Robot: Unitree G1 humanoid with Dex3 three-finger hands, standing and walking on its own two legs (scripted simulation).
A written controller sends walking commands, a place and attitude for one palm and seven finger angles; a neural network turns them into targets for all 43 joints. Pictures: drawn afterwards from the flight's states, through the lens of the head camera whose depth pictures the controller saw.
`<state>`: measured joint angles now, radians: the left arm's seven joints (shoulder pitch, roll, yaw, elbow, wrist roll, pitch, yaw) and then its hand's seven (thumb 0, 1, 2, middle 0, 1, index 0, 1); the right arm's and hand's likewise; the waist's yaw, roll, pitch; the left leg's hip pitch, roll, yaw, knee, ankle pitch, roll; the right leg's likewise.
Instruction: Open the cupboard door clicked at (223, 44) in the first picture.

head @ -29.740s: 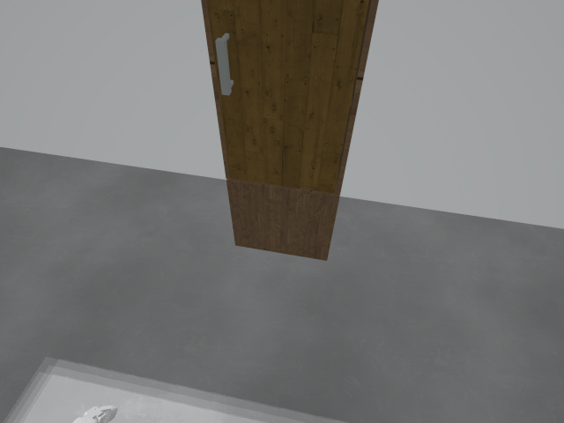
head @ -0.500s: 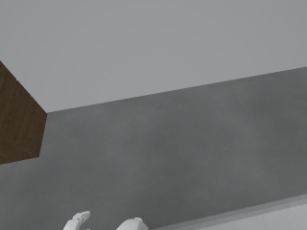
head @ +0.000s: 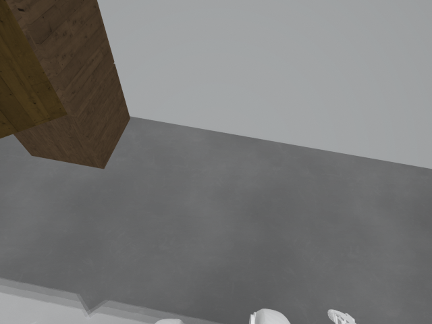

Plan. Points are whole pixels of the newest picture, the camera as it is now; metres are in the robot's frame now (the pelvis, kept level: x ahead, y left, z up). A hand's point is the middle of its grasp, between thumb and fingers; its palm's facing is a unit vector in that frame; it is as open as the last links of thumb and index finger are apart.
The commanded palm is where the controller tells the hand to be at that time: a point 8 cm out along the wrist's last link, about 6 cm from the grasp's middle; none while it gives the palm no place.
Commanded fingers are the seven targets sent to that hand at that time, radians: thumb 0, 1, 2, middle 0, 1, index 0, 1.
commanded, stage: turn to face it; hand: left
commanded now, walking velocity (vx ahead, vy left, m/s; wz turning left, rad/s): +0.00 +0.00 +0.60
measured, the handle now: out of the picture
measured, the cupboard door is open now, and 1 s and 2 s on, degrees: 45 45 45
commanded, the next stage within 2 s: take the last steps up to it in 1.04 s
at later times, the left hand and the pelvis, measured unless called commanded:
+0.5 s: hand out of the picture +0.05 +0.15 -0.14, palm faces +0.27 -0.93 -0.26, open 7.3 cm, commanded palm none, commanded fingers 0.00 0.90 0.90 -0.20 -0.30 -0.20 -0.30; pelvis +0.01 -0.05 +0.01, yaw +18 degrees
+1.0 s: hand out of the picture -0.08 +0.20 -0.17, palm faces +0.55 -0.80 -0.22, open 7.3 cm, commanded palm none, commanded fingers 0.00 0.90 0.90 -0.20 -0.30 -0.20 -0.30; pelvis -0.01 +0.00 +0.01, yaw +31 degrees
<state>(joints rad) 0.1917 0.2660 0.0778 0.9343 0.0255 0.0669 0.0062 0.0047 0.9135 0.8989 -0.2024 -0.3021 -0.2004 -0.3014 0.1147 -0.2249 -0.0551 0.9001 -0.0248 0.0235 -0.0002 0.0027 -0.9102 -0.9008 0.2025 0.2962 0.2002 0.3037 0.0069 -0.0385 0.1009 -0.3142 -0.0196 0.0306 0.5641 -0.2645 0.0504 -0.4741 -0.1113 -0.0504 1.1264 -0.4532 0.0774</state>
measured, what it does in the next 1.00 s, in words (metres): steps on the spot, turning left: right foot, then left foot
